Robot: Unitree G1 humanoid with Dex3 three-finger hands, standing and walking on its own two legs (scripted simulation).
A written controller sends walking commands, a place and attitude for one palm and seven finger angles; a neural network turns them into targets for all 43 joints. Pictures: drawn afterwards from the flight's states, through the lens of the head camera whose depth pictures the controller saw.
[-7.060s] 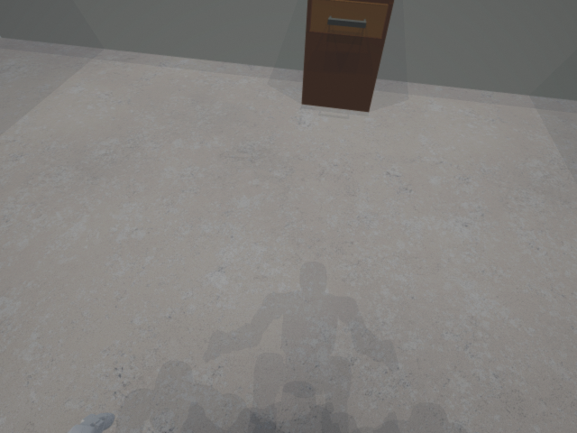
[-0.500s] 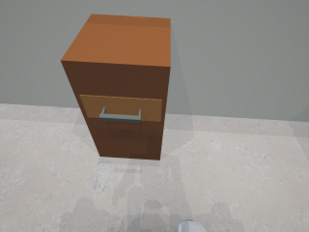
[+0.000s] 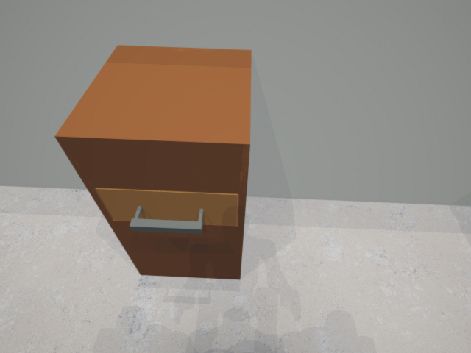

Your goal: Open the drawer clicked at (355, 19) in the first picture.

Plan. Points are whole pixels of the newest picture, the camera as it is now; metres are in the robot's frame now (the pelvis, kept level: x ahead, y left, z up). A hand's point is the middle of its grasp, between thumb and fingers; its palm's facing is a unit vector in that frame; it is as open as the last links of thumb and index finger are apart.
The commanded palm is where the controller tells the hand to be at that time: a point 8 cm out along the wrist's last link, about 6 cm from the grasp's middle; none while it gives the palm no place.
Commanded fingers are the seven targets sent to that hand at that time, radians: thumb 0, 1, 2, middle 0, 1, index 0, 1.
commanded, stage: come to a stop and stand still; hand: left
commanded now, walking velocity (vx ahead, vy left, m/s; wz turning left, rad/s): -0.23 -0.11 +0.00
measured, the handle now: (168, 218) +0.49 +0.23 -0.23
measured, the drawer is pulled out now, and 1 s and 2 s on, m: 0.00 0.00 0.00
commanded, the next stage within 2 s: look again from close up in 0.90 s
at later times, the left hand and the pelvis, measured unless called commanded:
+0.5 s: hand out of the picture +0.03 +0.14 -0.16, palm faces +0.01 -0.96 -0.27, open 7.4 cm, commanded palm none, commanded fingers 0.00 0.90 0.90 -0.20 -0.30 -0.20 -0.30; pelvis -0.01 -0.05 +0.00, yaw -1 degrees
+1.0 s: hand out of the picture -0.02 +0.11 -0.16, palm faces +0.04 -0.98 -0.20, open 7.3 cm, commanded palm none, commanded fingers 0.00 0.90 0.90 -0.20 -0.30 -0.20 -0.30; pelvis -0.01 -0.06 +0.01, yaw +0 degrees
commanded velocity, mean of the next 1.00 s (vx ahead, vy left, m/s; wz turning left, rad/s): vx -0.03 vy -0.02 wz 0.00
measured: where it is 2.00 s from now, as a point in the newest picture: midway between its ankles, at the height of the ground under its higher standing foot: outside the picture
